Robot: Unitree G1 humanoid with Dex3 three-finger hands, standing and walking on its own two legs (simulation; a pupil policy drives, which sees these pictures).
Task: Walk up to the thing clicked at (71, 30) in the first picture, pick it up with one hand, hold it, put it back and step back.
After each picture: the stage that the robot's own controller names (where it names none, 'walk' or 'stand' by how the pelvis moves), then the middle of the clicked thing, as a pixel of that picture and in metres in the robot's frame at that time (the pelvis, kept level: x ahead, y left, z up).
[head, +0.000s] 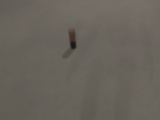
stand; (72, 39) +1.35 +0.16 -0.66
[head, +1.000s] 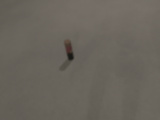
walk; (69, 50) +1.23 +0.28 -0.64
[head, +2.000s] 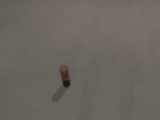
walk; (65, 76) +0.81 +0.25 -0.63
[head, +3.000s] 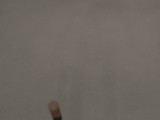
walk; (55, 112) +0.50 +0.24 -0.64
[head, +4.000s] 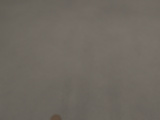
stand; out of the picture +0.42 +0.24 -0.65
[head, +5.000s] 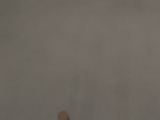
stand; out of the picture +0.40 +0.20 -0.65
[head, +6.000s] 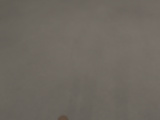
stand; out of the picture +0.40 +0.19 -0.66
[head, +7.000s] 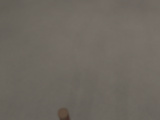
stand; (65, 118) +0.42 +0.18 -0.65
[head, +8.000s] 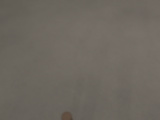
stand; out of the picture +0.43 +0.17 -0.65
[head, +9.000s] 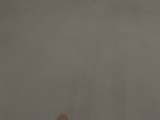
stand; out of the picture +0.40 +0.19 -0.66
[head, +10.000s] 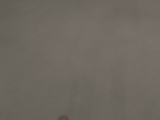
stand; out of the picture +0.41 +0.18 -0.66
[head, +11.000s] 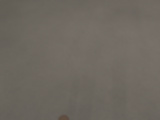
stand; out of the picture +0.41 +0.17 -0.66
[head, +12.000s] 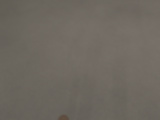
stand; out of the picture +0.40 +0.18 -0.66
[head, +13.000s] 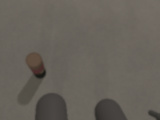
go down; (37, 67) +0.46 +0.23 -0.38
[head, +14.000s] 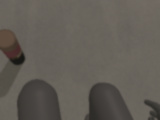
go down; (12, 50) +0.47 +0.30 -0.27
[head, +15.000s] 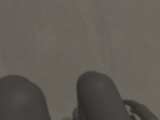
close in; out of the picture +0.43 +0.34 -0.18
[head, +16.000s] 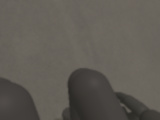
close; out of the picture +0.40 +0.36 -0.15
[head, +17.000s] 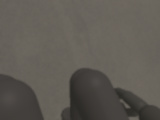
lift; out of the picture +0.36 +0.34 -0.15
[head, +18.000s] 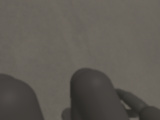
lift; out of the picture +0.35 +0.34 -0.15
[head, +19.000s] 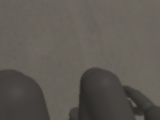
lift; out of the picture +0.29 +0.38 -0.15
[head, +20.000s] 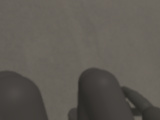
lift; out of the picture +0.30 +0.38 -0.15
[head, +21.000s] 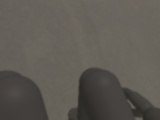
lift; out of the picture +0.30 +0.38 -0.15
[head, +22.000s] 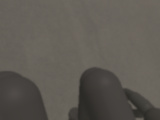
lift; out of the picture +0.30 +0.38 -0.15
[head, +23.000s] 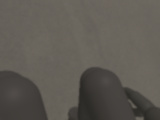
lift; out of the picture +0.30 +0.39 -0.15
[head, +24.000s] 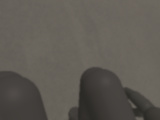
lift; out of the picture +0.30 +0.39 -0.15
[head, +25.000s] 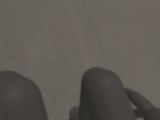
lift; out of the picture +0.30 +0.39 -0.15
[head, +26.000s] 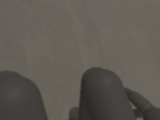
lift; out of the picture +0.30 +0.40 -0.15
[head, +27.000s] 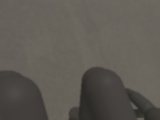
lift; out of the picture +0.30 +0.40 -0.15
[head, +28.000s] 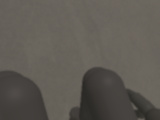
lift; out of the picture +0.30 +0.40 -0.15
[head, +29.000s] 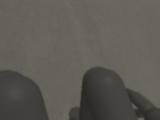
lift; out of the picture +0.30 +0.40 -0.15
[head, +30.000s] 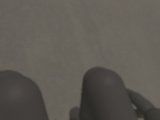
lift; out of the picture +0.30 +0.40 -0.15
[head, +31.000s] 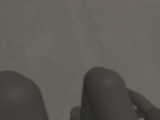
lift; out of the picture +0.30 +0.40 -0.15
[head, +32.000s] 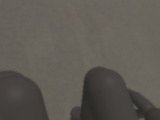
lift; out of the picture +0.30 +0.40 -0.15
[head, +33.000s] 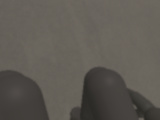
lift; out of the picture +0.30 +0.40 -0.15
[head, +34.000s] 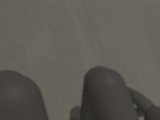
lift; out of the picture +0.29 +0.40 -0.15
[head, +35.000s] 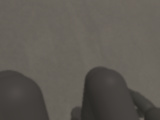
lift; out of the picture +0.29 +0.40 -0.15
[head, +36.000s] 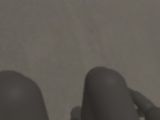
lift; out of the picture +0.29 +0.40 -0.15
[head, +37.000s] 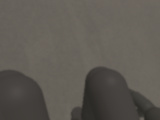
lift; out of the picture +0.29 +0.40 -0.15
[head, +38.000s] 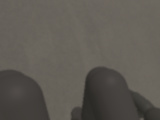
lift; out of the picture +0.29 +0.40 -0.15
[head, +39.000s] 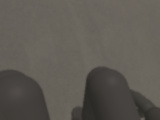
lift; out of the picture +0.29 +0.40 -0.15
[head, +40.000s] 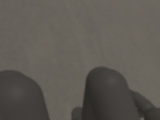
lift; out of the picture +0.29 +0.40 -0.15
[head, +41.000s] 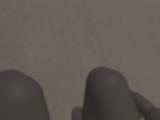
lift; out of the picture +0.29 +0.41 -0.15
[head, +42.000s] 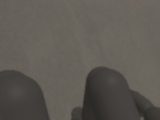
lift; out of the picture +0.29 +0.41 -0.15
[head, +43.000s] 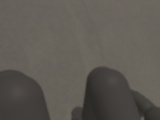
lift; out of the picture +0.29 +0.41 -0.15
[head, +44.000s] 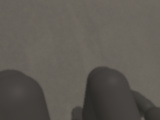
lift; out of the picture +0.29 +0.41 -0.14
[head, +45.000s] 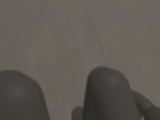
lift; out of the picture +0.29 +0.41 -0.14
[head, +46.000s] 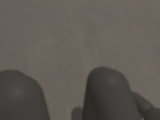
lift; out of the picture +0.29 +0.41 -0.14
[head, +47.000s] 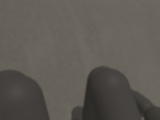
lift; out of the picture +0.29 +0.41 -0.14
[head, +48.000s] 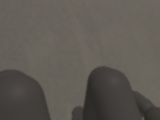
lift; out of the picture +0.29 +0.41 -0.14
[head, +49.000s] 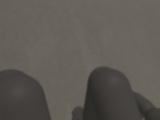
lift; out of the picture +0.29 +0.41 -0.14
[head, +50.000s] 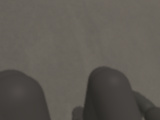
lift; out of the picture +0.29 +0.41 -0.14
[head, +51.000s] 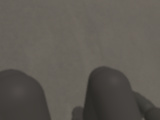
lift; out of the picture +0.29 +0.41 -0.14
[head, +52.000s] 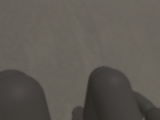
lift; out of the picture +0.29 +0.41 -0.14
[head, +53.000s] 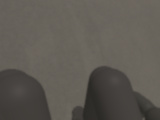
lift; out of the picture +0.29 +0.41 -0.14
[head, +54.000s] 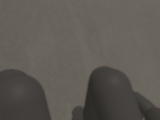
lift; out of the picture +0.29 +0.41 -0.14
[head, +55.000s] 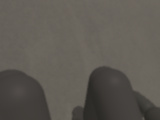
lift; out of the picture +0.29 +0.41 -0.14
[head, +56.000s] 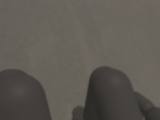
lift; out of the picture +0.29 +0.41 -0.14
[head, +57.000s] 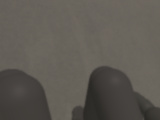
lift; out of the picture +0.29 +0.41 -0.14
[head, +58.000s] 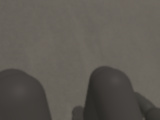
lift; out of the picture +0.29 +0.41 -0.14
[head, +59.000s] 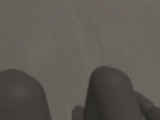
lift; out of the picture +0.29 +0.41 -0.14
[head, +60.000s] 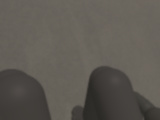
lift; out of the picture +0.29 +0.42 -0.14
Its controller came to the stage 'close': yes
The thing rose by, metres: 0.00
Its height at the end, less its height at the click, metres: +0.00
